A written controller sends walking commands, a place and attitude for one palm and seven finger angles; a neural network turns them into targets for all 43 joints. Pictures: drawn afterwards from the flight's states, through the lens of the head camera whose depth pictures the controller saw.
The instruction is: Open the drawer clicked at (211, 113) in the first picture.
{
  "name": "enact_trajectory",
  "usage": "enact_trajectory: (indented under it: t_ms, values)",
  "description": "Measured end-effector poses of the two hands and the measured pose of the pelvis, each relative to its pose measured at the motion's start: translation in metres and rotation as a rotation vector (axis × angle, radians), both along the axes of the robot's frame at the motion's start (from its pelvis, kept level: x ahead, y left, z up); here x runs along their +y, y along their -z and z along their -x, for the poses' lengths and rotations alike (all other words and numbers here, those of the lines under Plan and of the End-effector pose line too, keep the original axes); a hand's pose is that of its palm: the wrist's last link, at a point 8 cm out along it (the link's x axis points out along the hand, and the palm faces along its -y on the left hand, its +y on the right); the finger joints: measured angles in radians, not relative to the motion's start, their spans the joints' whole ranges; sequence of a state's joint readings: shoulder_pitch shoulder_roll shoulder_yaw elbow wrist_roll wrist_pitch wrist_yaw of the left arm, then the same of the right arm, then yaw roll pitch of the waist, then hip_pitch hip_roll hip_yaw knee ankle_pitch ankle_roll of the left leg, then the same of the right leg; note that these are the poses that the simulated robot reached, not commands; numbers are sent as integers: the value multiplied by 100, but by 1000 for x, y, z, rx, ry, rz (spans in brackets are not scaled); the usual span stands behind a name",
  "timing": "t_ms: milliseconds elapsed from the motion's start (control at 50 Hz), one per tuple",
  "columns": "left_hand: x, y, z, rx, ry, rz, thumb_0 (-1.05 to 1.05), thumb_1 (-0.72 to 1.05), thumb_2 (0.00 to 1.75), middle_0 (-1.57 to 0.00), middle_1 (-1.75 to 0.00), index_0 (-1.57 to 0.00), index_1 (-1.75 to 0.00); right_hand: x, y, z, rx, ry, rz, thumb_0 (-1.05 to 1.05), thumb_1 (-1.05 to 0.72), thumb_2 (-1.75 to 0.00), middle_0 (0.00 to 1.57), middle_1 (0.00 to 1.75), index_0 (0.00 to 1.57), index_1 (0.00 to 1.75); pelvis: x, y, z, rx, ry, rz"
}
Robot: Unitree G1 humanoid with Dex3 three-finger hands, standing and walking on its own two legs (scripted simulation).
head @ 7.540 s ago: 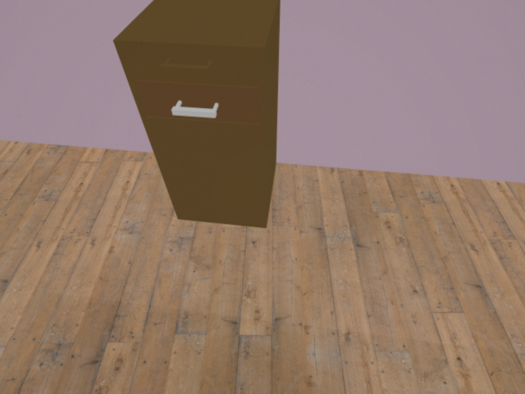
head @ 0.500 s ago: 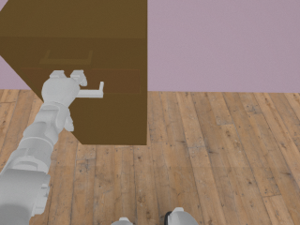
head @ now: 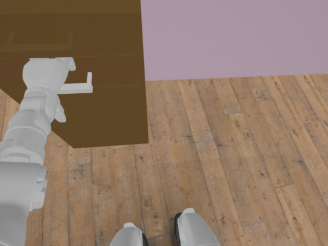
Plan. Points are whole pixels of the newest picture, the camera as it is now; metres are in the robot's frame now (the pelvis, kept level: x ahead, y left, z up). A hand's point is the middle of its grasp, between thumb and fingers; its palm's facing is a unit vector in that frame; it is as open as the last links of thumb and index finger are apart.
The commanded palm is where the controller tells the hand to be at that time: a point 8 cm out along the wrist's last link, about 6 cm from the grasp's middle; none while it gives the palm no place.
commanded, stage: move the hooked fingers above the handle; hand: left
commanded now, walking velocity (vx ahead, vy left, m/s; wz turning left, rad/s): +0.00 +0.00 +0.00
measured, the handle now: (66, 82) +0.56 +0.23 -0.04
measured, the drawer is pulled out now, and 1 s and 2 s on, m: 0.00 0.00 0.00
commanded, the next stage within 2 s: lower the fingers behind the handle in 0.50 s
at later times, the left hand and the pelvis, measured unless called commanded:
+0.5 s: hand (60, 86) +0.51 +0.22 +0.01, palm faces -0.08 -0.04 -1.00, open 13.8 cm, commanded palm +0.50 +0.23 +0.07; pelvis +0.01 -0.01 +0.01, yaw +1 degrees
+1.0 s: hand (64, 95) +0.50 +0.22 -0.01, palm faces -0.10 -0.02 -0.99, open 13.8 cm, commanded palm +0.50 +0.22 +0.04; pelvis +0.00 -0.01 -0.01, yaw +0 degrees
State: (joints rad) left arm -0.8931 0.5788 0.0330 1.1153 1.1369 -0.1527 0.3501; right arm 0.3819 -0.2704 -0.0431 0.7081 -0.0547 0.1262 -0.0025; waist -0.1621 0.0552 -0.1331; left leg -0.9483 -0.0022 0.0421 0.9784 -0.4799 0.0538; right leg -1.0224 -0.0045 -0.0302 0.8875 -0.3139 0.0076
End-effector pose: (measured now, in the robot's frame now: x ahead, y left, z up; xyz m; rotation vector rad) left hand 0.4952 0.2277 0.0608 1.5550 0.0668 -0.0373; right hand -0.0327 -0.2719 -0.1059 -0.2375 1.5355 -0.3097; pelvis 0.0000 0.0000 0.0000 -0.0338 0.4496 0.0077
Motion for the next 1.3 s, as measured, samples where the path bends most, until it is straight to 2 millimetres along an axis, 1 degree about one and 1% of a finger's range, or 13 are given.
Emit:
enact_trajectory:
  t_ms: [60,120,260,340,560,660,760,880,980,1040,1140,1300]
  values:
    - [-1,-5,2,-1,-13,16,0,-49,30,-32,-120,-35,-121,2,0,-2,3,5,-13,0,-91,-90,20,30,20,30,0,-3,-2,-8,-3,4]
    - [-4,-10,2,13,-24,17,0,-49,30,-32,-120,-34,-120,3,-2,-8,-13,2,-17,0,-91,-90,20,30,20,30,-2,-6,-4,-18,-8,4]
    - [-11,-9,-1,50,-14,12,0,-49,30,-32,-120,-33,-120,-3,-7,-28,-71,-22,-2,0,-91,-90,20,30,20,30,-5,-9,-7,-28,-12,2]
    - [-10,-8,-1,43,-4,27,0,-49,30,-32,-120,-33,-120,-9,-7,-36,-82,-38,8,0,-91,-90,20,30,20,30,-7,-9,-9,-25,-9,-2]
    - [-9,-5,0,8,0,19,0,-49,30,-32,-120,-33,-120,-16,-1,-47,-74,-56,4,0,-91,-90,20,30,20,30,-11,-6,-11,-11,-7,-6]
    - [-10,-6,0,15,-15,7,0,-49,30,-32,-120,-34,-121,-16,0,-47,-79,-47,-1,0,-91,-90,20,30,20,30,-13,-7,-10,-13,-5,-8]
    - [-11,-3,2,42,-30,14,0,-49,30,-32,-120,-33,-120,-15,0,-43,-79,-40,-4,0,-91,-90,20,30,20,30,-13,-7,-10,-16,-1,-10]
    - [-12,5,7,49,-1,19,0,-49,30,-32,-120,-33,-120,-16,3,-36,-66,-40,1,0,-91,-90,20,30,20,30,-13,-3,-8,-9,3,-10]
    - [-10,17,11,36,8,11,0,-49,30,-32,-120,-32,-120,-17,10,-30,-51,-47,2,0,-91,-90,20,30,20,30,-13,4,-4,6,-2,-9]
    - [-8,23,10,21,2,6,0,-49,30,-32,-120,-32,-120,-17,14,-28,-45,-52,6,0,-91,-90,20,30,20,30,-13,9,-1,21,-6,-7]
    - [-7,27,5,-5,-16,7,0,-49,30,-32,-120,-32,-120,-17,19,-26,-41,-52,6,0,-91,-90,20,30,20,30,-12,15,2,38,-8,-3]
    - [-7,38,0,36,-41,4,0,-49,30,-32,-120,-32,-120,-13,21,-22,-40,-46,7,0,-91,-90,20,30,20,30,-11,19,4,47,-7,1]
